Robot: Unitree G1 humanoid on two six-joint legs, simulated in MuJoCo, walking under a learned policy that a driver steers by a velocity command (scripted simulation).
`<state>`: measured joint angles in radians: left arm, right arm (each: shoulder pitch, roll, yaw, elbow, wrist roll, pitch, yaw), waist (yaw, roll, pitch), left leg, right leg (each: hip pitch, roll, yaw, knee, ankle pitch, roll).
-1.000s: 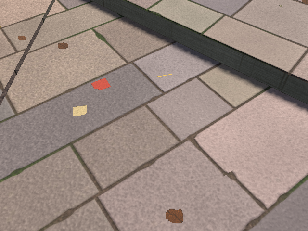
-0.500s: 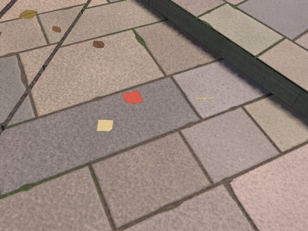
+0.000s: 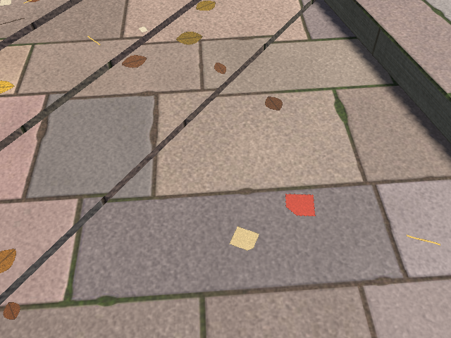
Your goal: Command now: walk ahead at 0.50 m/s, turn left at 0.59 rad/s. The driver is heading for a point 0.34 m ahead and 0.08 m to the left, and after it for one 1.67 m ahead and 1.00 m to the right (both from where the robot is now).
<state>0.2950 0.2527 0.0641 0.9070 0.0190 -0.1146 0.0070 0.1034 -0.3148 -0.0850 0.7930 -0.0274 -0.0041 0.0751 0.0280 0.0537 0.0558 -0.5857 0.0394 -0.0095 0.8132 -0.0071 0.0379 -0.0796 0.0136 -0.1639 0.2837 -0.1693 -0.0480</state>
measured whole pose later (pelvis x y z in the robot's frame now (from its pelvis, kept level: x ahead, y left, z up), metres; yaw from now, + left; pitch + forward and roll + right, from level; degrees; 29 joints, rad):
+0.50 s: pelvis +0.28 +0.05 -0.04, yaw +4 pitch +0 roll +1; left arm 0.21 0.26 0.05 0.88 0.03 -0.01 -0.04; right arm 0.35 -0.23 -0.04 0.96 -0.02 -0.09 0.00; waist -0.01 -0.05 0.06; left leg -0.01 -0.07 0.13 0.26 -0.27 0.08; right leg -0.63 -0.08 0.01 0.93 -0.14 -0.03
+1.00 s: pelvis +0.55 +0.00 -0.04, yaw -13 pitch +1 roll +0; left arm 0.36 0.27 0.07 0.89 0.00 -0.04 -0.01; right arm 0.11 -0.26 -0.03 0.79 -0.04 -0.03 0.02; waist 0.04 0.03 0.04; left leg -0.65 0.12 -0.05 0.88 -0.15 -0.06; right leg -0.11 0.15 0.08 0.31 -0.20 -0.13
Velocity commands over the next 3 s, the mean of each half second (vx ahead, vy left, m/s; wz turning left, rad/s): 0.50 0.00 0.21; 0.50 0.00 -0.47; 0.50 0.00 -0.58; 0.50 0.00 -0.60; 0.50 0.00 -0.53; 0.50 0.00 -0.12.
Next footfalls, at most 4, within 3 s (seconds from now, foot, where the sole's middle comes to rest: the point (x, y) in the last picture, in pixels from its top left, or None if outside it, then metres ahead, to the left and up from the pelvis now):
0.20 left None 0.24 0.11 -0.82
0.68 right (264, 312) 0.55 -0.05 -0.82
1.22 left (232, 218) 0.88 0.06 -0.82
1.74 right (322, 192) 1.00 -0.27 -0.82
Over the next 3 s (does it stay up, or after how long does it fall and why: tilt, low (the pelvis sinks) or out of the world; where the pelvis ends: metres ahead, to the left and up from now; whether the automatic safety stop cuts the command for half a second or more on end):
stays up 1.30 -0.62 -0.04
